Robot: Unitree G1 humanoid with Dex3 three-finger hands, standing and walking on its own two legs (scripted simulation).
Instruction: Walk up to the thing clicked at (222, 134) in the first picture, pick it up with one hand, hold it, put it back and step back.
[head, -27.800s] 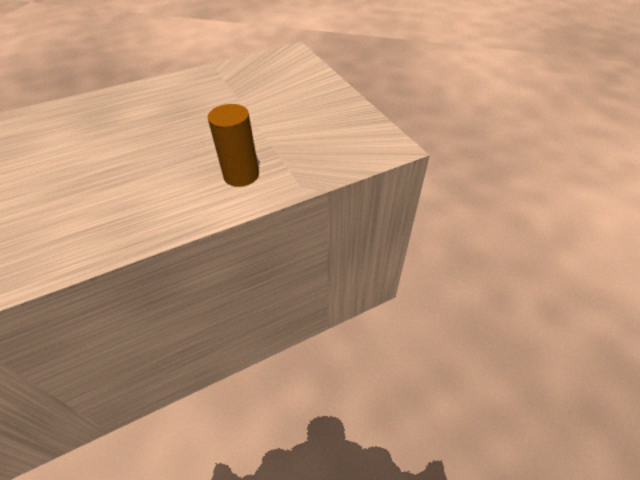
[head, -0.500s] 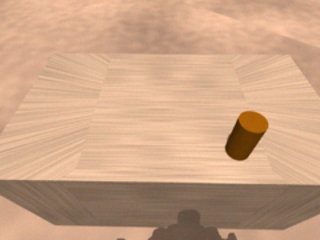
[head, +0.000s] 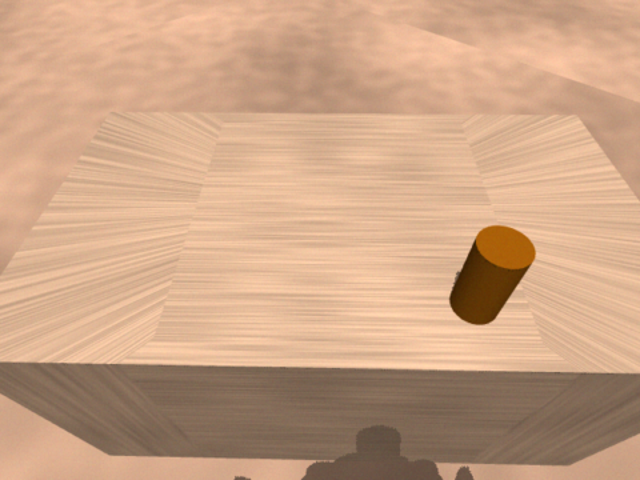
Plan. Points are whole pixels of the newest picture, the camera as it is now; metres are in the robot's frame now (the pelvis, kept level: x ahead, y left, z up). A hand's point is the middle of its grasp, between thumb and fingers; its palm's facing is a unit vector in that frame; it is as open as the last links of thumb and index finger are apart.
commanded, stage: stand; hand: right
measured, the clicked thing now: (487, 277) +0.42 -0.26 -0.05
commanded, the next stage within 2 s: step back in 0.30 s
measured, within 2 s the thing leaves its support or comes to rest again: neither
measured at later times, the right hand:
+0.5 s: hand out of the picture +0.07 -0.27 -0.17, palm faces -0.02 +0.93 -0.37, open 7.4 cm
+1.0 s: hand out of the picture -0.01 -0.26 -0.19, palm faces -0.19 +0.91 -0.38, open 7.4 cm
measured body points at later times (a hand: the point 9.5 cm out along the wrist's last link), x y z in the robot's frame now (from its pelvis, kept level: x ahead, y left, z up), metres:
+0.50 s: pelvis -0.04 +0.00 -0.02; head +0.02 +0.00 +0.43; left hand +0.06 +0.32 -0.14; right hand +0.07 -0.31 -0.14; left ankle +0.03 +0.14 -0.75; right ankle -0.05 -0.13 -0.74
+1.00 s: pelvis -0.14 +0.00 -0.03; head -0.05 -0.01 +0.41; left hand -0.09 +0.33 -0.13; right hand +0.00 -0.31 -0.16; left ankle -0.16 +0.13 -0.74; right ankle -0.09 -0.13 -0.75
